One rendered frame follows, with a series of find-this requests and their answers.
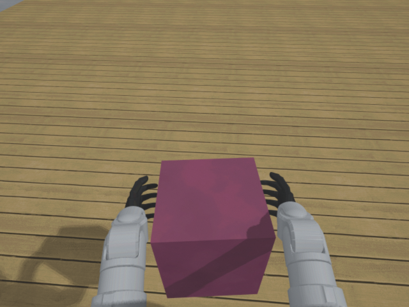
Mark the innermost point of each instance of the robot right forearm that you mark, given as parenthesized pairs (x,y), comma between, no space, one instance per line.
(311,277)

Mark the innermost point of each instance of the right robot hand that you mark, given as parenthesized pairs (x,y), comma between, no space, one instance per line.
(283,193)

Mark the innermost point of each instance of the robot left forearm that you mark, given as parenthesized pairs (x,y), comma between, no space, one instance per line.
(121,281)

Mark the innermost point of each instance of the left robot hand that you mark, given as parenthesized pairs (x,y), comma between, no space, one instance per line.
(136,198)

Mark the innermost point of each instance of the carton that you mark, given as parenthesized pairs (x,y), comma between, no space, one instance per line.
(212,233)

